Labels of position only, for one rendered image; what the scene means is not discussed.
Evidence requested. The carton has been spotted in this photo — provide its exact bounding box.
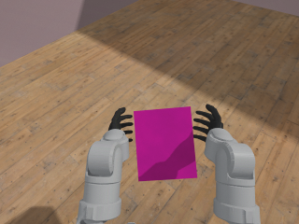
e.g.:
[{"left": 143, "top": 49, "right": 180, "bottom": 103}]
[{"left": 134, "top": 106, "right": 197, "bottom": 182}]

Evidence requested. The right robot hand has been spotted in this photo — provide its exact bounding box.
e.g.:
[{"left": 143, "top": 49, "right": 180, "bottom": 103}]
[{"left": 192, "top": 104, "right": 223, "bottom": 142}]

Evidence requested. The robot right forearm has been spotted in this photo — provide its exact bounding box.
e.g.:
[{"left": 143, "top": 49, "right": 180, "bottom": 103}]
[{"left": 204, "top": 128, "right": 261, "bottom": 224}]

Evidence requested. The robot left forearm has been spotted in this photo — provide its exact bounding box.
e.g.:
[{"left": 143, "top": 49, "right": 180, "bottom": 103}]
[{"left": 76, "top": 129, "right": 130, "bottom": 224}]

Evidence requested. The left robot hand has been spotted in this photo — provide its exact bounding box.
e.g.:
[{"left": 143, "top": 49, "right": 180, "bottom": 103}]
[{"left": 108, "top": 107, "right": 134, "bottom": 142}]

